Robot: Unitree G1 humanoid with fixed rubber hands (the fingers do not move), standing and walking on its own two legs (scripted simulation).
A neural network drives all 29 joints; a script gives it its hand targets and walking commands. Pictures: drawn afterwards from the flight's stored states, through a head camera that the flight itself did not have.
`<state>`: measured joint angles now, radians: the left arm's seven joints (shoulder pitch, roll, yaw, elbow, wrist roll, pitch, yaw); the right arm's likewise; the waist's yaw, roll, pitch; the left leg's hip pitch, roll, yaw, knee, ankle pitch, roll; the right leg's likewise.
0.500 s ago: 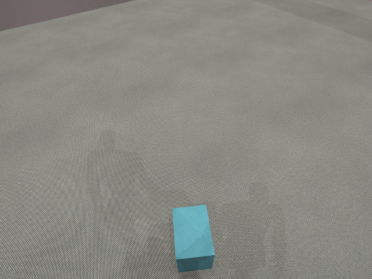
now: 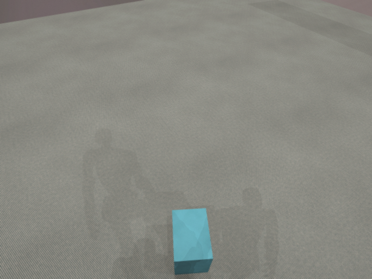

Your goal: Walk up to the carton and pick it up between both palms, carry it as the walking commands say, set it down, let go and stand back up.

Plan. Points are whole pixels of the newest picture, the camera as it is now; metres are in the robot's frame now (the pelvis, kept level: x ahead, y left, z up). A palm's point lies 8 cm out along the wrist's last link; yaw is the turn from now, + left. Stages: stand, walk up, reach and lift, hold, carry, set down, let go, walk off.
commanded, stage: stand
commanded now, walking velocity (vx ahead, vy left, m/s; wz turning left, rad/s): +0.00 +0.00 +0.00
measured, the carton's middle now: (190, 241) +0.44 -0.02 -0.67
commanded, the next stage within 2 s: reach and lift in 0.10 s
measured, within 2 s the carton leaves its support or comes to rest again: neither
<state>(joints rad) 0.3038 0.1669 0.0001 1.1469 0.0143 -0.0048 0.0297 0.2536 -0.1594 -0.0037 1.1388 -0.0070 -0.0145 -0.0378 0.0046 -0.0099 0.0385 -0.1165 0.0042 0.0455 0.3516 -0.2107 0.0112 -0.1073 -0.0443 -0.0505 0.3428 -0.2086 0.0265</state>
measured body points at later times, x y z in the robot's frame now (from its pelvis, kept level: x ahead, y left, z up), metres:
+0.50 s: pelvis -0.01 +0.00 -0.03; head +0.09 +0.00 +0.41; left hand +0.14 +0.19 -0.17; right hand +0.14 -0.20 -0.16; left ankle -0.01 +0.11 -0.75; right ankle -0.01 -0.13 -0.75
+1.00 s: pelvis -0.09 -0.02 -0.09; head +0.06 -0.02 +0.33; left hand +0.23 +0.19 -0.19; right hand +0.23 -0.20 -0.19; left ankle -0.01 +0.11 -0.75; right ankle -0.02 -0.13 -0.75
